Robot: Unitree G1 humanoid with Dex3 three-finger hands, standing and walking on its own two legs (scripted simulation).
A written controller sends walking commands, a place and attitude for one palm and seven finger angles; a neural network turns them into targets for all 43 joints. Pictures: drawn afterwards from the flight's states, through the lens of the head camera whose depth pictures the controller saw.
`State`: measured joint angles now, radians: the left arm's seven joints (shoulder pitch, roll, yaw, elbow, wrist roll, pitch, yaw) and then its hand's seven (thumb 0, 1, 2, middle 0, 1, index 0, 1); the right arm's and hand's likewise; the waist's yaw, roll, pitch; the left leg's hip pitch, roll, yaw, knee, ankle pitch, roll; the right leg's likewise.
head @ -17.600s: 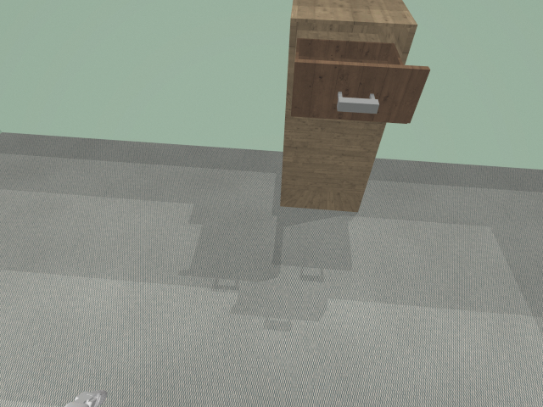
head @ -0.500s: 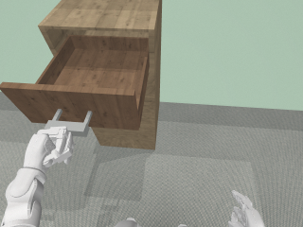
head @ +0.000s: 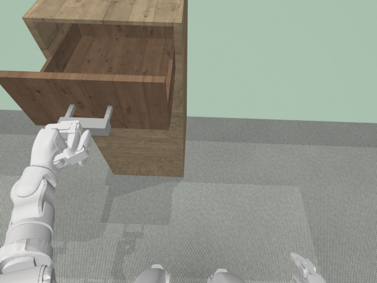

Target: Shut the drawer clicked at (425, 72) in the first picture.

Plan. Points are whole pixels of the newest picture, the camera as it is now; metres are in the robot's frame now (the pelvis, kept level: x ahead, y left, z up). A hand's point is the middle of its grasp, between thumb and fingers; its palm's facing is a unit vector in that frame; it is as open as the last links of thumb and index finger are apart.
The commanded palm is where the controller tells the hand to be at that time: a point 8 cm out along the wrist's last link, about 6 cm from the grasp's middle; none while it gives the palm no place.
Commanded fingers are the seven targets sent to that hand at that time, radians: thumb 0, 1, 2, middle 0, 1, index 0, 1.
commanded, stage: push the drawer shut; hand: left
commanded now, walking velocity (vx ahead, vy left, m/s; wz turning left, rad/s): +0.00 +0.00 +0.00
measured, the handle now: (87, 118) +0.45 +0.24 +0.07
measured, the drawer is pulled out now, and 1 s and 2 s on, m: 0.20 0.08 0.00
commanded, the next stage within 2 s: none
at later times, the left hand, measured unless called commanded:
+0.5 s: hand (93, 125) +0.43 +0.22 +0.06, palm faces -0.03 -1.00 -0.03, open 2.7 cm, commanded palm +0.42 +0.27 +0.07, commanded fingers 0.00 0.90 0.90 -1.40 -1.60 -1.40 -1.60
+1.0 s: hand (104, 106) +0.48 +0.21 +0.07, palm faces +0.00 -1.00 -0.04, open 3.0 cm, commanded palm +0.48 +0.25 +0.07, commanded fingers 0.00 0.90 0.90 -1.40 -1.60 -1.40 -1.60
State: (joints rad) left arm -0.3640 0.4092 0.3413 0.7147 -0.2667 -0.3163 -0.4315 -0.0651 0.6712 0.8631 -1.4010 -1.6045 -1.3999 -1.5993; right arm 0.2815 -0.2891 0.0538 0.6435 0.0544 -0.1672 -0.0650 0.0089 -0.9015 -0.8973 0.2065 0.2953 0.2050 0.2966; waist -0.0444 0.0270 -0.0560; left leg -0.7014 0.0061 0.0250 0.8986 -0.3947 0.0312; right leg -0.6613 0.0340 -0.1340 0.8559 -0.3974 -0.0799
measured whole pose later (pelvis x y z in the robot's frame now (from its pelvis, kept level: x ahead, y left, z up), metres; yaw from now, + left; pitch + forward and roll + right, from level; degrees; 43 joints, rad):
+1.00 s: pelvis +0.00 +0.01 -0.01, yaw -1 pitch +17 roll -2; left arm -0.81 0.49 0.36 1.14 -0.12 -0.39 -0.28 -0.02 0.82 0.95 -1.40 -1.60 -1.40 -1.60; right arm 0.36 -0.28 0.06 0.66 0.02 -0.03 -0.02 0.00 -0.90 -0.90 0.21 0.30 0.21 0.30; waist -0.13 0.02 -0.08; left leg -0.85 0.01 0.03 0.97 -0.42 0.05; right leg -0.81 0.04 -0.13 0.92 -0.41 -0.07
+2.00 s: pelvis +0.00 +0.03 -0.03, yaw -2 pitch +26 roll -6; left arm -1.22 0.76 0.40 1.38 0.00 -0.28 -0.29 -0.02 0.55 0.88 -1.40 -1.60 -1.40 -1.60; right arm 0.46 -0.29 0.10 0.66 -0.03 0.00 0.00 0.00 -0.90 -0.90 0.21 0.30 0.21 0.30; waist -0.25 0.05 -0.08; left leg -1.09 0.03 0.00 1.08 -0.45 0.07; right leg -1.01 0.05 -0.16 0.96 -0.40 -0.05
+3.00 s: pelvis +0.03 +0.03 -0.01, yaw -4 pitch +23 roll -5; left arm -0.97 0.62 0.47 1.22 -0.05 -0.30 -0.24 0.01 0.84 0.89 -1.40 -1.60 -1.40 -1.60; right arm 0.45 -0.28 0.07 0.61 -0.02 0.06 0.03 0.00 -0.90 -0.90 0.21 0.30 0.21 0.30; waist -0.22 0.04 -0.10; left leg -0.93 0.04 0.04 0.99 -0.46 0.07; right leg -0.87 0.07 -0.11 0.88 -0.41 -0.04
